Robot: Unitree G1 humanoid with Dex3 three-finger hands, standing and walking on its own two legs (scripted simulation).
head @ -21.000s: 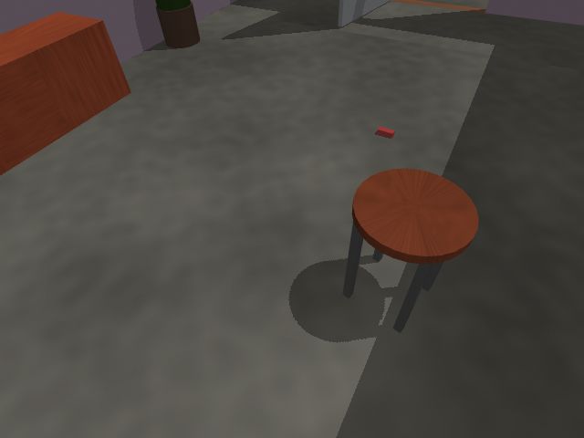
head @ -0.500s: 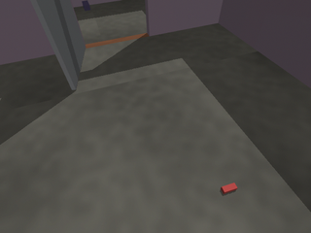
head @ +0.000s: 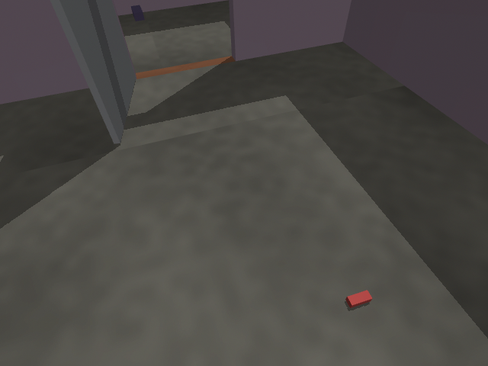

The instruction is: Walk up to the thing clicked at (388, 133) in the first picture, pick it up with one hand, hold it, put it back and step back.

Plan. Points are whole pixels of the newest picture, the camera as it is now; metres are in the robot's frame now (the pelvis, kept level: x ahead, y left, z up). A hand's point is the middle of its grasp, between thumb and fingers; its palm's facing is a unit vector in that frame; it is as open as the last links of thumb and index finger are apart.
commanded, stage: stand
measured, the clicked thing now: (358, 299) +0.54 -0.43 -0.77
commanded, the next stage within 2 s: walk up in 0.82 s
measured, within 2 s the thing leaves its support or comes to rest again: neither
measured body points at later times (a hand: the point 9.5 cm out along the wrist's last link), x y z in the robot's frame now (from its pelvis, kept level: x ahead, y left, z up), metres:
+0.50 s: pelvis +0.00 +0.00 +0.00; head +0.02 +0.00 +0.45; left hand +0.07 +0.31 -0.13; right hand +0.07 -0.30 -0.13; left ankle +0.01 +0.13 -0.75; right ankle -0.03 -0.14 -0.75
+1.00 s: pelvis +0.02 -0.01 -0.01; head +0.03 -0.02 +0.44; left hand +0.10 +0.31 -0.12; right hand +0.08 -0.33 -0.13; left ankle +0.01 +0.13 -0.75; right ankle +0.01 -0.14 -0.74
